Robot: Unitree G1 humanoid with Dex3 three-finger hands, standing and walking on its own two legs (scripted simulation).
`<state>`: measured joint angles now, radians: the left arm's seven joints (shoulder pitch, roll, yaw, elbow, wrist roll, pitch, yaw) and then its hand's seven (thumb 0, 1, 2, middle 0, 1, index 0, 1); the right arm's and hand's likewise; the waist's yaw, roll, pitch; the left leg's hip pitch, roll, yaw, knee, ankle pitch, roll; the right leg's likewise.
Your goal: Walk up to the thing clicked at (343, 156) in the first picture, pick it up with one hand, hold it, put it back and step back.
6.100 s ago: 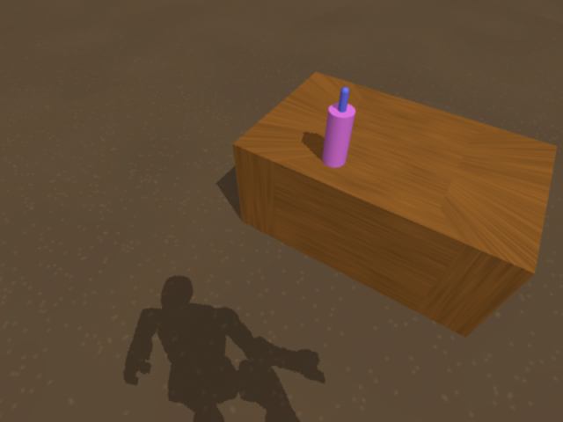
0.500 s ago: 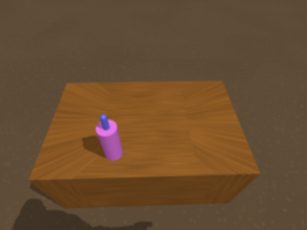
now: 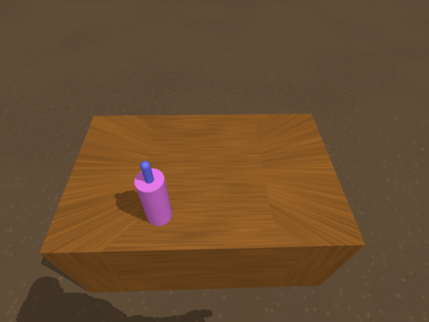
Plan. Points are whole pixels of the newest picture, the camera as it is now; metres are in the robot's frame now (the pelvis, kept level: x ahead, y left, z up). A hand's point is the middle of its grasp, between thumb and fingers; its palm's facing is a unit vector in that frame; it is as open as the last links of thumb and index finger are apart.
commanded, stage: stand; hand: left
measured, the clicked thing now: (153, 192) +0.50 +0.18 -0.19
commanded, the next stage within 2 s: go down in 0.42 s
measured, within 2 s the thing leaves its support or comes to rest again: neither
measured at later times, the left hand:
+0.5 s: hand out of the picture +0.07 +0.25 -0.16, palm faces -0.02 -0.94 -0.35, open 7.4 cm
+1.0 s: hand out of the picture +0.15 +0.26 -0.15, palm faces +0.04 -0.95 -0.32, open 15.5 cm
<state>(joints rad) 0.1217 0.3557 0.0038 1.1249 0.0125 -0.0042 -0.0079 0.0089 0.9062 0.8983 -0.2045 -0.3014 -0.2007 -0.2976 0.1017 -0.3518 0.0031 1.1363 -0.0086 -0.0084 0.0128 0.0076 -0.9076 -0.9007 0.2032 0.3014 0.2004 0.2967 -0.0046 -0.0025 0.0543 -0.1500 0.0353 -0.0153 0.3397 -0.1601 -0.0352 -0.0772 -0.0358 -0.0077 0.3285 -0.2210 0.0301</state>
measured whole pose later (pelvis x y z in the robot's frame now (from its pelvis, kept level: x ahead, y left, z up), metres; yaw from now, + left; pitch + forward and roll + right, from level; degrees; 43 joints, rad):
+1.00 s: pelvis +0.00 +0.00 -0.02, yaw +0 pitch +7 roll +0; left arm 0.12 0.34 0.12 0.69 0.01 0.29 -0.05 0.01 -0.13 0.12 -0.09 -0.03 -0.08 -0.03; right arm 0.18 -0.29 -0.11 0.69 0.05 -0.05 -0.01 0.00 0.12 -0.17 0.06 0.06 0.06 0.05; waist -0.02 0.02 -0.03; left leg -0.46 0.04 -0.02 0.63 -0.29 -0.03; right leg -0.39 -0.03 0.00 0.62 -0.35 0.03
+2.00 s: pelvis +0.02 +0.01 -0.06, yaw +0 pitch +11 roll -1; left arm 0.38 0.39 0.25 0.12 -0.04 0.46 -0.14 0.00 -0.58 0.06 -0.08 -0.05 -0.06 -0.07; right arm 0.44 -0.24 -0.07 0.19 0.04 -0.06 -0.06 -0.01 0.50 -0.06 0.06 0.05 0.05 0.05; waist -0.02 0.01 -0.16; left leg -0.68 0.03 -0.04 0.95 -0.47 -0.03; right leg -0.58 -0.04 -0.01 0.91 -0.52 0.04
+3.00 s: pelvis +0.00 +0.01 -0.06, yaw -1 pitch +12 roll -2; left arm -0.25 0.64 0.49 0.78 -0.11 0.05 -0.43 -0.01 -0.53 0.02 -0.05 -0.02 -0.05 -0.01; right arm 0.39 -0.26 -0.02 0.32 0.03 -0.18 -0.08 -0.01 0.53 -0.06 0.06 0.05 0.06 0.05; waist -0.05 -0.01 -0.12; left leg -0.72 0.05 -0.04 0.94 -0.43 -0.02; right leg -0.62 -0.02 0.00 0.89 -0.47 0.04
